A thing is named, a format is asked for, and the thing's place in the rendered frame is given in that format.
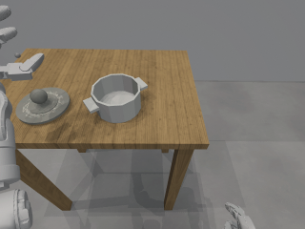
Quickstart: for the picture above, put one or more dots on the knob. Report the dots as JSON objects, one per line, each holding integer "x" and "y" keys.
{"x": 38, "y": 96}

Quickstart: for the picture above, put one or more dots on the left robot forearm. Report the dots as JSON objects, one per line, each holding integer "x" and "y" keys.
{"x": 9, "y": 171}

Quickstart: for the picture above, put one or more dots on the pot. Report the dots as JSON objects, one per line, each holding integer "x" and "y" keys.
{"x": 116, "y": 97}

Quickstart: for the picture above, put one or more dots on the table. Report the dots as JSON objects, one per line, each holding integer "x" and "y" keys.
{"x": 170, "y": 117}

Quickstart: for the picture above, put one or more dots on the robot left hand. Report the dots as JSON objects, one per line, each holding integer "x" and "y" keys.
{"x": 16, "y": 71}

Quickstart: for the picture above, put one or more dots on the left robot upper arm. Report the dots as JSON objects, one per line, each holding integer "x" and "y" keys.
{"x": 15, "y": 210}

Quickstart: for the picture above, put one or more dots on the robot right hand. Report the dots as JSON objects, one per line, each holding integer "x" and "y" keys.
{"x": 243, "y": 221}

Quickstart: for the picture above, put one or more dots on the lid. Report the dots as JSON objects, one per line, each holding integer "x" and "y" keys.
{"x": 57, "y": 103}

